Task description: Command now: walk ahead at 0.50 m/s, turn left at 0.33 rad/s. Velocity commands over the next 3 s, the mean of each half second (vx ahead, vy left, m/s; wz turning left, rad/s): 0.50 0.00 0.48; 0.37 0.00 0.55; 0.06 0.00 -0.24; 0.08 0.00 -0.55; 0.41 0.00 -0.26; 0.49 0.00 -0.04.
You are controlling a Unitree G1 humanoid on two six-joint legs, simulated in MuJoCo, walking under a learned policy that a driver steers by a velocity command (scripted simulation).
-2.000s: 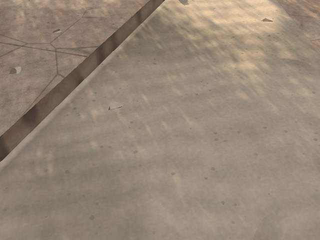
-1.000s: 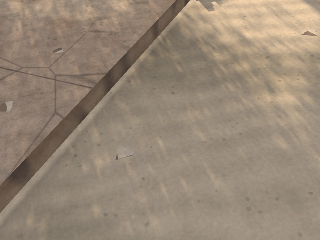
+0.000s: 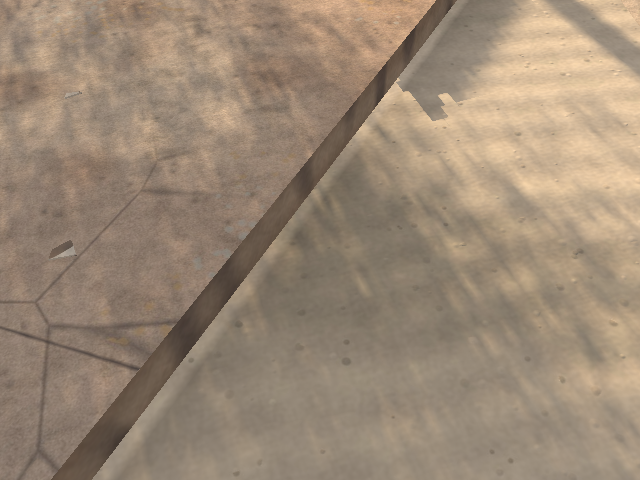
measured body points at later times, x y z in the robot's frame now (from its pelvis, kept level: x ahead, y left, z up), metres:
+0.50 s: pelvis +0.26 +0.07 -0.01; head +0.29 +0.08 +0.44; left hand +0.29 +0.34 -0.14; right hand +0.38 -0.19 -0.14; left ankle +0.26 +0.10 -0.75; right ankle +0.29 -0.09 -0.66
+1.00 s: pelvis +0.50 +0.09 -0.01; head +0.55 +0.10 +0.44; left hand +0.50 +0.39 -0.11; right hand +0.70 -0.12 -0.15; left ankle +0.37 +0.15 -0.65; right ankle +0.62 +0.05 -0.75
